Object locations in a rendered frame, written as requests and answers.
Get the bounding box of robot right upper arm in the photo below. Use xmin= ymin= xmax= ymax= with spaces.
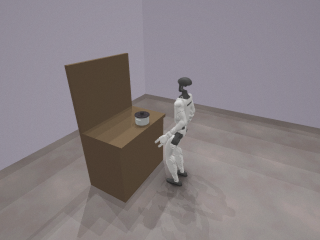
xmin=188 ymin=93 xmax=195 ymax=115

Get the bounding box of pot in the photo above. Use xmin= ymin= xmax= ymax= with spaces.
xmin=135 ymin=117 xmax=149 ymax=126

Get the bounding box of robot left upper arm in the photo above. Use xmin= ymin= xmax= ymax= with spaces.
xmin=174 ymin=99 xmax=187 ymax=126

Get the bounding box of robot left hand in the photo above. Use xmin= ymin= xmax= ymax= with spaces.
xmin=155 ymin=135 xmax=168 ymax=148

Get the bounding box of right robot thigh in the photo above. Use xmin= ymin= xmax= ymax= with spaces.
xmin=173 ymin=129 xmax=188 ymax=156

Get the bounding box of table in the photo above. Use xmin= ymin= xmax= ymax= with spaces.
xmin=64 ymin=53 xmax=166 ymax=203

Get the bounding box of lid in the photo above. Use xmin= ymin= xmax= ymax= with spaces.
xmin=134 ymin=111 xmax=150 ymax=119

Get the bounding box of left robot forearm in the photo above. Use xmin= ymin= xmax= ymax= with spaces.
xmin=165 ymin=120 xmax=185 ymax=139

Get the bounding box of right robot forearm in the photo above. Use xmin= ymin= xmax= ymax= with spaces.
xmin=186 ymin=114 xmax=194 ymax=126

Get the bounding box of left robot shin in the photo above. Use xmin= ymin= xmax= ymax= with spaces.
xmin=166 ymin=159 xmax=179 ymax=182

